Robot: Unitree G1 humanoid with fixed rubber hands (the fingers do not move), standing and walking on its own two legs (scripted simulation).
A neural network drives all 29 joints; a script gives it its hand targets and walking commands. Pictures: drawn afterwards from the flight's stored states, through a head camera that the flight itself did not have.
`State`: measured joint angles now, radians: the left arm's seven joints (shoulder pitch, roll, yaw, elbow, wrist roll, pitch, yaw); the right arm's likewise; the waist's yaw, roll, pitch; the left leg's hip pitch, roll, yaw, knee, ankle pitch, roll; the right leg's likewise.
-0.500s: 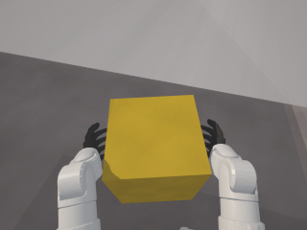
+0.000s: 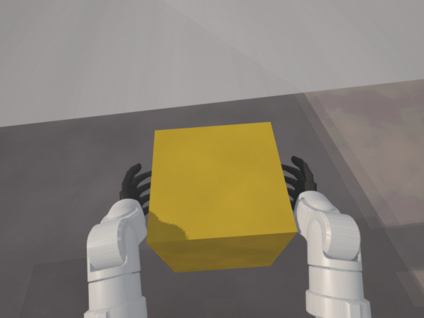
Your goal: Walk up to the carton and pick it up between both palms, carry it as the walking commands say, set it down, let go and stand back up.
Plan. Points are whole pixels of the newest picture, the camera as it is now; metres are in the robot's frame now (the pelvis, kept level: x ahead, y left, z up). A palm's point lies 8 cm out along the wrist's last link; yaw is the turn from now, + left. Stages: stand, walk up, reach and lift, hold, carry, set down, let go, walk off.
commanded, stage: carry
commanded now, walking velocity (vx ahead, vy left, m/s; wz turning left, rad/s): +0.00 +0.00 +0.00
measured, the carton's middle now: (218, 204) +0.34 -0.02 +0.01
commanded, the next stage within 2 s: none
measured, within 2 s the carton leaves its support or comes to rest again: neither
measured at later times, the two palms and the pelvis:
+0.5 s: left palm (110, 219) +0.29 +0.16 +0.09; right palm (295, 213) +0.27 -0.14 +0.09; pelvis -0.02 +0.03 +0.00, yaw -3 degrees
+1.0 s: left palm (107, 225) +0.28 +0.16 +0.09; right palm (296, 222) +0.26 -0.13 +0.09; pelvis -0.04 +0.04 +0.00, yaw -4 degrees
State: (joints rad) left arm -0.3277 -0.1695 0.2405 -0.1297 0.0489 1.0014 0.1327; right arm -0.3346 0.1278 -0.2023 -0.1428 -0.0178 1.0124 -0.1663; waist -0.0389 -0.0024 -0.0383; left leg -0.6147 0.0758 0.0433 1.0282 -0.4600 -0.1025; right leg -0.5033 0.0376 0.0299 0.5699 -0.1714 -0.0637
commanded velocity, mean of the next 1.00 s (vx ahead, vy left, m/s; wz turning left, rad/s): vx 0.00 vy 0.00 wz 0.00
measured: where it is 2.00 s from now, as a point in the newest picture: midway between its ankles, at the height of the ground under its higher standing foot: outside the picture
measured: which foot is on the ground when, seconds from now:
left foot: up 0.00-0.16, down 0.18-1.00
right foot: down 0.00-1.00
